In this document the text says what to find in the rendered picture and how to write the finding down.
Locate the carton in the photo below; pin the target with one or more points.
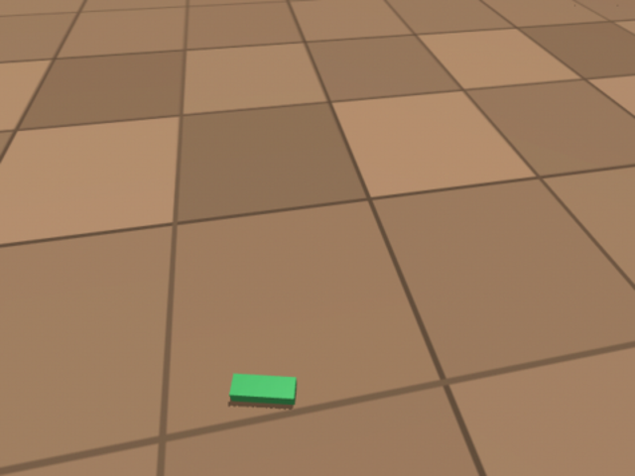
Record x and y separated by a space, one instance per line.
263 389

